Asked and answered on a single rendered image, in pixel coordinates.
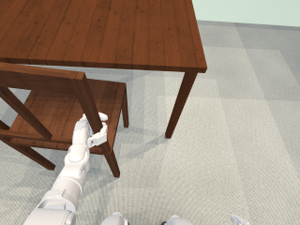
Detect left robot hand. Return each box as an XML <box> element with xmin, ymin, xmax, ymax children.
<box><xmin>72</xmin><ymin>112</ymin><xmax>108</xmax><ymax>148</ymax></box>

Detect table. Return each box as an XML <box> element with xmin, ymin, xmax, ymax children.
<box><xmin>0</xmin><ymin>0</ymin><xmax>207</xmax><ymax>139</ymax></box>

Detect robot left shin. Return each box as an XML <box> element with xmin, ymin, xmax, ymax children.
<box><xmin>112</xmin><ymin>212</ymin><xmax>123</xmax><ymax>217</ymax></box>

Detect right robot hand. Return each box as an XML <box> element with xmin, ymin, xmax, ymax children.
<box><xmin>230</xmin><ymin>214</ymin><xmax>249</xmax><ymax>225</ymax></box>

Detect robot left upper arm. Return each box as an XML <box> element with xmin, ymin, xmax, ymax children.
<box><xmin>25</xmin><ymin>208</ymin><xmax>76</xmax><ymax>225</ymax></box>

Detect left robot thigh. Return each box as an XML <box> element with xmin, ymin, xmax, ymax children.
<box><xmin>100</xmin><ymin>215</ymin><xmax>128</xmax><ymax>225</ymax></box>

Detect chair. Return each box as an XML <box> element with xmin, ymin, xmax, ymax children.
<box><xmin>0</xmin><ymin>62</ymin><xmax>129</xmax><ymax>178</ymax></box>

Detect left robot forearm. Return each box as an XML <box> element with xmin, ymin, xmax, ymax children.
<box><xmin>23</xmin><ymin>143</ymin><xmax>91</xmax><ymax>225</ymax></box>

